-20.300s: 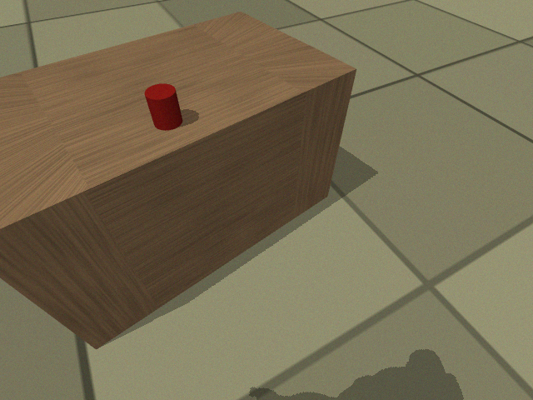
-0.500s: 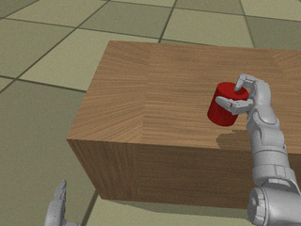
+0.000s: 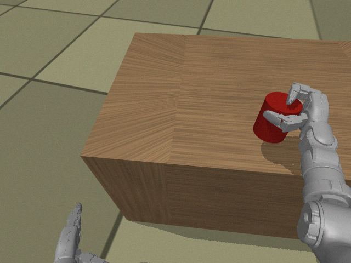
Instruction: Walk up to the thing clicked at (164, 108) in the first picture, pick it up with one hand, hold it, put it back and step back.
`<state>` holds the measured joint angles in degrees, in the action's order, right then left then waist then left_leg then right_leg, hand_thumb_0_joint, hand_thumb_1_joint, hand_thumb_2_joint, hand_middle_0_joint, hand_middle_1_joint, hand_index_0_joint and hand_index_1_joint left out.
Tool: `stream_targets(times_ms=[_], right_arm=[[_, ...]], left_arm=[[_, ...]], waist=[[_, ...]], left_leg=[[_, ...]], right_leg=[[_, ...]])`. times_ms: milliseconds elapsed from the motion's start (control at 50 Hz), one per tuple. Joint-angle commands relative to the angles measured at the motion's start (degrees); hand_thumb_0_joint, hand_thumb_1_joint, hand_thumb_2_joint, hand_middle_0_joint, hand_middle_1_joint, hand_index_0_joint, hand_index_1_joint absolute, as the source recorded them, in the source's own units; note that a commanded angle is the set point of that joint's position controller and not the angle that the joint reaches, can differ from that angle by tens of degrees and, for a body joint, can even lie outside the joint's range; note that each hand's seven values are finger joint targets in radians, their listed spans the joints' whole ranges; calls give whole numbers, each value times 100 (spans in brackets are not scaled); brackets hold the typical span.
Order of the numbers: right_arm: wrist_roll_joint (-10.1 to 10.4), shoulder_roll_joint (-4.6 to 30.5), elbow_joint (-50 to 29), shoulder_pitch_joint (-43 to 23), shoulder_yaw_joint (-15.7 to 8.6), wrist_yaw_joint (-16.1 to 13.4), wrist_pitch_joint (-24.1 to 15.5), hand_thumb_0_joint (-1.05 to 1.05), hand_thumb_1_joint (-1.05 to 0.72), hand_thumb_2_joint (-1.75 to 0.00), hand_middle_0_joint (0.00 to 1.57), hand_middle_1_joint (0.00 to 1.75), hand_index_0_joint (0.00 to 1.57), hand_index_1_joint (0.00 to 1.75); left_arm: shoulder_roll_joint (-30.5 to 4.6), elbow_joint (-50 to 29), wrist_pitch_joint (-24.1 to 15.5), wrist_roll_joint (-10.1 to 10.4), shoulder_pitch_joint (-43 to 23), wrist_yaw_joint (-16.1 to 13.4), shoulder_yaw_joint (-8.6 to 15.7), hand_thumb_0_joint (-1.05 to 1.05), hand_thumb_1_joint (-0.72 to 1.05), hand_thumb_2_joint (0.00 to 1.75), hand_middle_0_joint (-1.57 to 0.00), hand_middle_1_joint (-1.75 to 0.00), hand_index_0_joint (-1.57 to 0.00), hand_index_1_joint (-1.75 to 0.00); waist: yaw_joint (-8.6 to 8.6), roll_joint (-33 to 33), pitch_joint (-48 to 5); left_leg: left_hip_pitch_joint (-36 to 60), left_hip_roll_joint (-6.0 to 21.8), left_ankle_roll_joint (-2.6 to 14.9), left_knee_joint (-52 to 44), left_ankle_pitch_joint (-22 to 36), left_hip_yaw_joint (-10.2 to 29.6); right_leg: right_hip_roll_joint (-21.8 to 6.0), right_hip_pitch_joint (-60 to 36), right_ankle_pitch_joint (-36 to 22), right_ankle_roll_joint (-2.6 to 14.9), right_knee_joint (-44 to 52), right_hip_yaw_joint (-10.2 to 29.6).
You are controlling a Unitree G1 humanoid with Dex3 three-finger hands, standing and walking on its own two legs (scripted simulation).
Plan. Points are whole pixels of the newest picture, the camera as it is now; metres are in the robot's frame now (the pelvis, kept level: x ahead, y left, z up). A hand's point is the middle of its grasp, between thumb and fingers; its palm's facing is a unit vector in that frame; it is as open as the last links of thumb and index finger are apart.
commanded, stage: crouch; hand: right
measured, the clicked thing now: (275, 118) +0.45 -0.21 +0.07
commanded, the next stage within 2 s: lower in 0.24 s
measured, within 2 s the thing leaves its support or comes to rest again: rests again in 1.06 s
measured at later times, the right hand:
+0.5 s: hand (281, 109) +0.47 -0.23 +0.08, palm faces +0.18 +0.98 +0.01, open 6.9 cm
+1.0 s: hand (275, 118) +0.48 -0.23 +0.04, palm faces +0.19 +0.98 +0.02, open 6.9 cm
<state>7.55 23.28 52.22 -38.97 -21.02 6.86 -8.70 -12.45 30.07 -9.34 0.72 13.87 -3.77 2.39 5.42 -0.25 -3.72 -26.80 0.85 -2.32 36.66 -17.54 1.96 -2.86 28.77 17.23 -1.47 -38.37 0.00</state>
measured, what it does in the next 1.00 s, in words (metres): stands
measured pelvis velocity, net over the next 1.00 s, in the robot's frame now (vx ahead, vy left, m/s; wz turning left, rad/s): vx -0.01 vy -0.01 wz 0.01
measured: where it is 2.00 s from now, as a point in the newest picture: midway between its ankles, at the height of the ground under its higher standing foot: outside the picture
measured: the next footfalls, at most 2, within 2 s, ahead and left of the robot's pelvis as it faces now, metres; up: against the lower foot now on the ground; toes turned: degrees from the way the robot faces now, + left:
none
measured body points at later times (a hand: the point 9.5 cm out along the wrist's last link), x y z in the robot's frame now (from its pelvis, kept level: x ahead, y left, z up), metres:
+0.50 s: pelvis +0.00 -0.01 -0.01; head +0.06 -0.03 +0.43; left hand +0.15 +0.26 -0.06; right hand +0.45 -0.28 +0.09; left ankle +0.01 +0.15 -0.72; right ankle +0.02 -0.13 -0.72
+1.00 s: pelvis -0.01 -0.01 -0.04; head +0.08 -0.04 +0.40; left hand +0.15 +0.25 -0.07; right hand +0.46 -0.28 +0.04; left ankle +0.01 +0.15 -0.72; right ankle +0.02 -0.13 -0.72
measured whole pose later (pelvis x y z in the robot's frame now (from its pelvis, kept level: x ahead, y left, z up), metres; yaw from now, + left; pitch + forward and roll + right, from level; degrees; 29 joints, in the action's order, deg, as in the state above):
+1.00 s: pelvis -0.01 -0.01 -0.04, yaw +1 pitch +17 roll +2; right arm 4.4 27.4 63.3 -43.8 -26.4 6.6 -19.3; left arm -12.6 14.7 -6.1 -1.7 17.8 -1.0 1.5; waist 9.9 -0.3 -7.0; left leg -44.7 0.0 -3.0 50.9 -22.9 1.8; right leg -3.4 47.7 23.5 -0.9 -54.4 0.9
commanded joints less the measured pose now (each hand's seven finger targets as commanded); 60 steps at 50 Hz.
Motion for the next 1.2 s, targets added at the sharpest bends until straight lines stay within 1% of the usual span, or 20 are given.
stream_targets(times_ms=[0, 20, 40, 120, 140, 240, 300, 360, 440, 460, 520, 620, 720, 780, 800, 820, 900, 940, 1140, 1180], right_arm=[[116, 1483, -876, -2613, -264, -14, -600, 0, -12, -136, 130, 148, 136, 148], [116, 1559, -1394, -2838, -273, -1, -667, 0, -13, -135, 130, 148, 135, 148], [100, 1804, -1368, -3032, -396, -30, -709, 0, -14, -135, 130, 147, 135, 147], [83, 1812, -1344, -3115, -376, -63, -768, 0, -13, -135, 129, 147, 135, 147], [60, 1496, -1045, -2947, -155, -19, -754, 0, -12, -134, 129, 146, 134, 146], [58, 1770, -1065, -3122, -313, 17, -815, 0, -12, -134, 129, 146, 134, 146], [65, 1990, -1204, -3312, -498, -37, -873, 0, -16, -133, 130, 145, 134, 146], [20, 1655, -743, -3018, -326, -23, -884, 0, -16, -132, 128, 145, 133, 145], [-19, 1886, -561, -2952, -480, 10, -1007, 0, -16, -133, 129, 146, 134, 146], [-49, 1669, -406, -2935, -318, 43, -1028, 0, -16, -134, 129, 146, 135, 146], [-53, 1787, -377, -2930, -419, 65, -1150, 0, -16, -132, 128, 144, 133, 144], [-27, 1904, -780, -3235, -542, 33, -1311, 0, -16, -132, 127, 144, 132, 144], [-97, 1673, -771, -3396, -406, -15, -1469, 0, -17, -131, 127, 143, 132, 143], [-160, 1722, -600, -3252, -429, 8, -1495, 0, -20, -134, 130, 146, 135, 146], [-186, 2054, -628, -3207, -609, -15, -1490, 0, -20, -136, 131, 148, 136, 148], [-213, 1980, -410, -3138, -597, -18, -1458, 0, -19, -137, 131, 149, 136, 149], [-192, 1757, -396, -3237, -590, -33, -1524, 0, -19, -135, 130, 147, 135, 147], [-219, 1872, -109, -3064, -706, -33, -1546, 0, -18, -135, 129, 146, 134, 146], [-342, 1874, 0, -3114, -651, 36, -1482, 0, -18, -133, 128, 144, 133, 144], [-350, 1911, 5, -2969, -688, 59, -1434, 0, -4, -118, 123, 133, 126, 133]], left_arm=[[-721, -693, -208, -17, 17, -7, 325, 0, -54, 5, -5, -5, -5, -5], [-636, -903, -214, -7, -194, 18, 212, 0, -54, 5, -5, -5, -5, -5], [-889, -1196, -230, -14, -399, -16, 415, 0, -54, 5, -5, -5, -6, -5], [-994, -1544, -197, -13, -323, -21, 421, 0, -55, 5, -5, -5, -5, -5], [-757, -1113, -168, -21, -7, 6, 310, 0, -54, 5, -5, -5, -5, -5], [-790, -1321, -163, -35, -75, 30, 294, 0, -54, 5, -5, -5, -5, -5], [-1037, -1484, -158, -47, -90, 9, 482, 0, -55, 5, -5, -5, -5, -5], [-666, -1457, -135, -43, -90, 60, 135, 0, -55, 6, -5, -4, -4, -5], [-1025, -1944, -128, -54, -135, 39, 425, 0, -55, 6, -5, -4, -5, -5], [-885, -1764, -102, -87, 176, 64, 334, 0, -55, 6, -5, -4, -5, -5], [-733, -1788, -85, -97, 290, 130, 208, 0, -55, 6, -5, -4, -5, -5], [-1061, -1878, -102, -164, 340, 118, 598, 0, -55, 6, -5, -5, -5, -5], [-686, -2064, -84, -216, 206, 173, 150, 0, -55, 7, -5, -5, -4, -5], [-888, -2078, -59, -248, 291, 190, 358, 0, -55, 6, -5, -5, -4, -5], [-1087, -2263, -41, -237, 219, 180, 479, 0, -55, 6, -5, -5, -5, -5], [-1214, -2135, -8, -269, 422, 167, 672, 0, -55, 6, -5, -5, -5, -5], [-785, -2484, 5, -247, 318, 235, 261, 0, -54, 5, -5, -5, -5, -5], [-831, -2581, 16, -239, 375, 216, 328, 0, -55, 6, -5, -5, -5, -5], [-937, -3135, 90, -273, 510, 261, 416, 0, -54, 5, -5, -4, -5, -5], [-955, -3311, 117, -247, 568, 270, 405, 0, -50, 2, -5, -5, -6, -4]], waist=[[73, 375, -1933], [-47, 589, -2204], [89, 461, -2379], [90, 445, -2397], [133, 501, -2289], [124, 711, -2664], [187, 647, -2640], [143, 382, -2263], [280, 204, -2477], [311, 400, -2359], [250, 566, -2371], [357, 878, -2903], [301, 1010, -3053], [325, 1213, -3295], [278, 1158, -3399], [427, 1106, -3274], [401, 821, -2965], [477, 455, -2707], [543, 773, -2772], [515, 632, -2799]], left_leg=[[268, -217, 162, -274, 1641, -325], [351, -205, 168, -231, 1678, -305], [350, -204, 155, -240, 1680, -283], [287, -232, 179, -175, 1622, -316], [116, -239, 176, -126, 1643, -325], [60, -239, 178, -2, 1805, -310], [-16, -265, 193, -11, 1583, -336], [62, -227, 171, 1, 1469, -299], [-83, -232, 150, 126, 1454, -280], [-237, -233, 170, 188, 1462, -291], [-504, -247, 190, 344, 1395, -303], [-774, -270, 201, 579, 1511, -305], [-962, -317, 250, 736, 1217, -367], [-1192, -339, 262, 886, 1300, -383], [-1100, -341, 255, 887, 1325, -394], [-1188, -334, 243, 881, 1359, -386], [-1085, -309, 243, 927, 1176, -387], [-1080, -307, 224, 956, 1064, -382], [-1457, -283, 248, 1199, 784, -329], [-1341, -279, 235, 1205, 735, -315]], right_leg=[[154, -1241, -1475, 157, 218, -80], [160, -1351, -1539, 147, 235, -78], [157, -1373, -1462, 169, 162, -83], [136, -1350, -1457, 156, 126, -57], [121, -1371, -1558, 155, 64, -58], [115, -1446, -1970, 137, -120, -33], [88, -1373, -1714, 136, -88, -4], [154, -794, -1180, 200, -101, -65], [142, -791, -1124, 226, -230, -53], [146, -768, -1196, 201, -258, -53], [131, -695, -1347, 181, -405, -12], [104, -984, -1790, 154, -716, 57], [41, -811, -1746, 97, -809, 141], [-2, -967, -2245, 60, -946, 190], [-1, -1016, -2266, 63, -967, 196], [14, -940, -2202, 80, -1010, 177], [76, -267, -1298, 156, -993, 125], [95, 103, -894, 206, -1046, 107], [91, 364, -547, 191, -1278, 102], [100, 570, -442, 215, -1311, 95]])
